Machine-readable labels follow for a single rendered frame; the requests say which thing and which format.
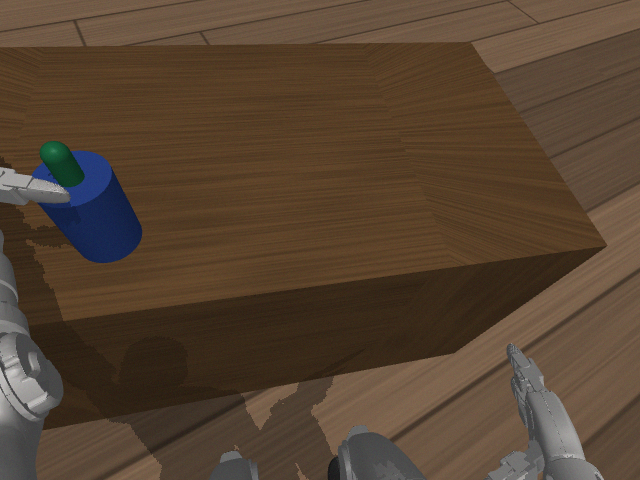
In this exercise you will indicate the left robot arm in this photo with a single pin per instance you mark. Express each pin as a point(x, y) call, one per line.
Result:
point(30, 385)

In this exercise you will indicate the left robot hand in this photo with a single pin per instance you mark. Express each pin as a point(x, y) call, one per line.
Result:
point(19, 189)

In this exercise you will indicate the right robot hand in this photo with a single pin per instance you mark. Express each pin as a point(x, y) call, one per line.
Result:
point(551, 432)

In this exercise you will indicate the right robot arm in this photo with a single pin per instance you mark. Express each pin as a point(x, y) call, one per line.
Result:
point(571, 469)

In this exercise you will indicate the bottle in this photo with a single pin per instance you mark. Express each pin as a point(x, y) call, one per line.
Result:
point(98, 220)

